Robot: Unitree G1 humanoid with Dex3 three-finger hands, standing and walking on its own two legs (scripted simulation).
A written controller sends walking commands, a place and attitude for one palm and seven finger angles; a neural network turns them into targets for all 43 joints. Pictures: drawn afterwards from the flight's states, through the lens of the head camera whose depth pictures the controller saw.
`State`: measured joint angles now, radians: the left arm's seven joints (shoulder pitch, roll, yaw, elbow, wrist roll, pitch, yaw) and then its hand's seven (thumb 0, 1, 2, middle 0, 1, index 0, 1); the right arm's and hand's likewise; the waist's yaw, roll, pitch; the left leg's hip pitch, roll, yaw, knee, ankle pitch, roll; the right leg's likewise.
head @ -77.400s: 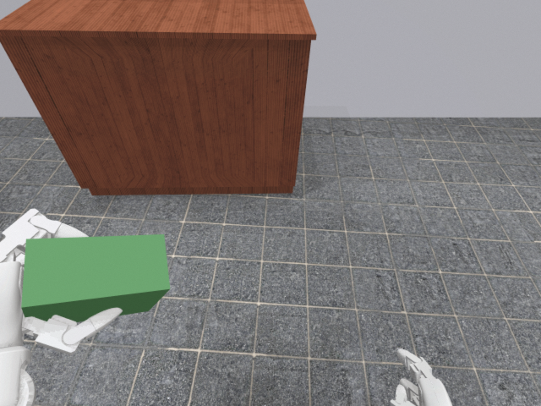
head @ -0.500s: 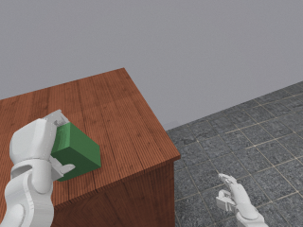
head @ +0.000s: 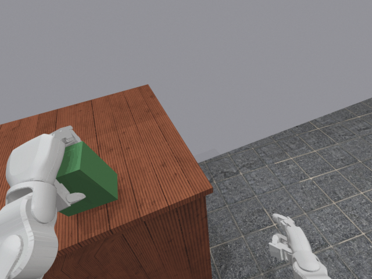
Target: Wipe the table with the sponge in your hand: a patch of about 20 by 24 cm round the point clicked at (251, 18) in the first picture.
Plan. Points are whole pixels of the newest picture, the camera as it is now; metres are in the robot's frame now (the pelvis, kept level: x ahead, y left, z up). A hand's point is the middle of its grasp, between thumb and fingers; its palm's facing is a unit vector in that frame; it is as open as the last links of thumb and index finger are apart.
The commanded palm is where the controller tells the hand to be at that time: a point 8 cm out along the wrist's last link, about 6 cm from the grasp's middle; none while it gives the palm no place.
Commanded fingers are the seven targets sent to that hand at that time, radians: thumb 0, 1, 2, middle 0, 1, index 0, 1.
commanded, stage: lift the sponge slowly off the table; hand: left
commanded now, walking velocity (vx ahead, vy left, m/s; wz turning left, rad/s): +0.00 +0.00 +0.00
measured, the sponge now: (81, 186) +0.23 +0.26 +0.13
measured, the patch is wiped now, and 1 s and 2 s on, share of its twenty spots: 1.00 1.00 1.00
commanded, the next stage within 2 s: bring the sponge back beside the body in 1.10 s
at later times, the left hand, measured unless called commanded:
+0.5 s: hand (64, 151) +0.23 +0.25 +0.23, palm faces +0.36 -0.20 -0.91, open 10.4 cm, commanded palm +0.18 +0.27 +0.30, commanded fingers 0.00 0.10 1.30 -1.20 -1.60 -1.20 -1.60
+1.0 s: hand (51, 135) +0.23 +0.25 +0.27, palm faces +0.45 -0.20 -0.87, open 10.4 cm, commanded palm +0.17 +0.27 +0.33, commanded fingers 0.00 0.10 1.30 -1.20 -1.60 -1.20 -1.60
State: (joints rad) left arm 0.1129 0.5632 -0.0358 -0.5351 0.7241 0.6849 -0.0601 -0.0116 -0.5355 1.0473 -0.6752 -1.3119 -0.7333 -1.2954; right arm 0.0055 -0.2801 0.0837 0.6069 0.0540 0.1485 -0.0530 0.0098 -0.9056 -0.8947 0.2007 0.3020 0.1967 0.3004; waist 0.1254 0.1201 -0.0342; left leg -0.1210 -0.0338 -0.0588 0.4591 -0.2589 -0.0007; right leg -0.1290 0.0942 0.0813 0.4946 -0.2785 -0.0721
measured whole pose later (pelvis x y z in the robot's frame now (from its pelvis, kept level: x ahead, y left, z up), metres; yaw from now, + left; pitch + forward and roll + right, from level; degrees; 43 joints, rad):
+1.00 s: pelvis -0.01 +0.01 +0.00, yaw +0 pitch -5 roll +1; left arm -0.12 0.62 -0.01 -0.55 0.68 0.72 -0.12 -0.01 -0.54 1.05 -0.68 -1.31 -0.74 -1.30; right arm -0.02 -0.28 0.10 0.59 0.07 0.16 -0.05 0.01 -0.91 -0.89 0.20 0.30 0.20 0.30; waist 0.14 0.12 -0.04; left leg -0.13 -0.05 -0.06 0.44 -0.23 0.01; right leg -0.14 0.08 0.08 0.49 -0.26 -0.06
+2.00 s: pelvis -0.01 +0.00 +0.00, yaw +0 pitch -5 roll +1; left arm 0.02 0.63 0.03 -0.61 0.67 0.71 -0.11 -0.01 -0.54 1.05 -0.68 -1.31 -0.74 -1.30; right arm -0.02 -0.28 0.10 0.58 0.07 0.16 -0.06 0.01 -0.91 -0.89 0.20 0.30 0.20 0.30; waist 0.15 0.13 -0.04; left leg -0.13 -0.04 -0.06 0.45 -0.23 0.00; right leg -0.14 0.08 0.08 0.49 -0.26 -0.06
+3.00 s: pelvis -0.03 +0.02 +0.00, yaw +3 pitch -3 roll -1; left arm 0.13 0.57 0.26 -0.58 0.12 0.40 0.00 -0.01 -0.54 1.05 -0.68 -1.31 -0.73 -1.30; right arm 0.05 -0.26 0.09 0.49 0.05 0.13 -0.05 0.01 -0.90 -0.89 0.20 0.30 0.20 0.30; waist 0.10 0.11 -0.06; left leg -0.24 -0.05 -0.11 0.53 -0.24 0.03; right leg -0.18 0.08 0.03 0.46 -0.23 -0.04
